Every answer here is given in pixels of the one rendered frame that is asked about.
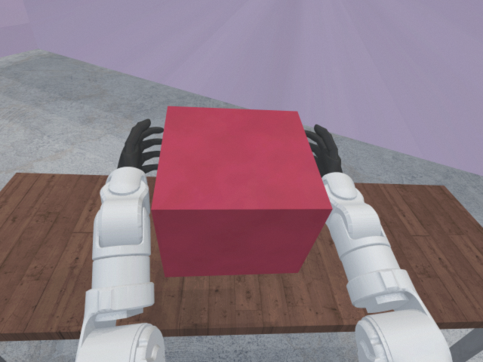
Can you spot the left robot upper arm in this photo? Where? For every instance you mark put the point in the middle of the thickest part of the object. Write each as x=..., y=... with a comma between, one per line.
x=127, y=343

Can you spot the left robot hand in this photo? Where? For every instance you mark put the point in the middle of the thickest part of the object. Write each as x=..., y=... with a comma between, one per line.
x=132, y=155

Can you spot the left robot forearm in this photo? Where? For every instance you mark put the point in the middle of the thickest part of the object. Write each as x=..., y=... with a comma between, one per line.
x=121, y=285

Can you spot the carton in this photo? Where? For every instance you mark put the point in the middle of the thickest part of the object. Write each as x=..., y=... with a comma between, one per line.
x=237, y=192

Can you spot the right robot upper arm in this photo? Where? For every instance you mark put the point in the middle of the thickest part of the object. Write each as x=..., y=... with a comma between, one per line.
x=399, y=336

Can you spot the right robot hand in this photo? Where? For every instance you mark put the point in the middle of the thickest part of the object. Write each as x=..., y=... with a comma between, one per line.
x=327, y=160

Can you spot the right robot forearm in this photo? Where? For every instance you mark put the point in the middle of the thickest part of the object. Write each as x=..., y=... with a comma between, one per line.
x=375, y=280

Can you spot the table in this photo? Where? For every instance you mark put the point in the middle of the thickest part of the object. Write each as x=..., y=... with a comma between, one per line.
x=46, y=243

